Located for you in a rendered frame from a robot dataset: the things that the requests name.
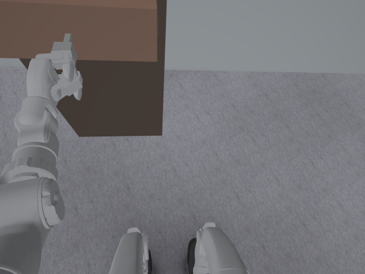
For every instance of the left robot thigh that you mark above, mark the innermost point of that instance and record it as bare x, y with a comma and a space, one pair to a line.
130, 254

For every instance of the cabinet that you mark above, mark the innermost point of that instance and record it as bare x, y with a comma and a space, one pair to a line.
119, 98

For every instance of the robot right shin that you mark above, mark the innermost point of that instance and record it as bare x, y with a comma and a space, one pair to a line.
201, 265

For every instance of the drawer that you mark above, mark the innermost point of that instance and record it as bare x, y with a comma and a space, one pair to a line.
102, 30

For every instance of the robot left hand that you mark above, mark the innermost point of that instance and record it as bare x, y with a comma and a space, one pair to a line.
43, 81

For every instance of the robot left forearm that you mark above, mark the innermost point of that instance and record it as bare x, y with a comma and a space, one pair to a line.
36, 152

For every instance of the handle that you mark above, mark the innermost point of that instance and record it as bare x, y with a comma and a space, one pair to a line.
65, 45

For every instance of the left robot upper arm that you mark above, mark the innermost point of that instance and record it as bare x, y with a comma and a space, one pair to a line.
28, 210

